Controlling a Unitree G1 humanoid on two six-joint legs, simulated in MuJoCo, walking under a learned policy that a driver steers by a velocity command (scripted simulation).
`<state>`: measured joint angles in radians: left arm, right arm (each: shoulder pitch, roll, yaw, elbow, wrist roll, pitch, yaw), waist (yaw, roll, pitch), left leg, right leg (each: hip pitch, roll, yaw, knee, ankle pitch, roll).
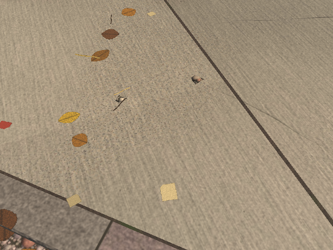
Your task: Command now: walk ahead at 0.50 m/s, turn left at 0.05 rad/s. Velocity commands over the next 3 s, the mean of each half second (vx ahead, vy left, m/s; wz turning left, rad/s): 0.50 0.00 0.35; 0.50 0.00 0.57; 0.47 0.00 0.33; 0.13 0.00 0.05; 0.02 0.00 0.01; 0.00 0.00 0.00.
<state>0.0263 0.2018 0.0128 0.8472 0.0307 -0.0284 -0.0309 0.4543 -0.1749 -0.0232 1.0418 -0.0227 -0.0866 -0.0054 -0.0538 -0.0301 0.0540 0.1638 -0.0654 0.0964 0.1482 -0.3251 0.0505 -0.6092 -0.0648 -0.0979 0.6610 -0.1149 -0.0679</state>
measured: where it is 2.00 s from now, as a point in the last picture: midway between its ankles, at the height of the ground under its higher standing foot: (90, 155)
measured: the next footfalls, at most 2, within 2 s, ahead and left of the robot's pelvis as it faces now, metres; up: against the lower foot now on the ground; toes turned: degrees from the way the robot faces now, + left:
right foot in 0.02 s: +0.22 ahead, -0.11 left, +0.03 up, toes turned -5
left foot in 0.48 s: +0.35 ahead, +0.13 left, +0.03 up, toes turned +10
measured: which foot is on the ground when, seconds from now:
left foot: down 0.00-0.06, up 0.08-0.46, down 0.48-1.00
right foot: up 0.00-0.00, down 0.02-0.50, up 0.52-1.00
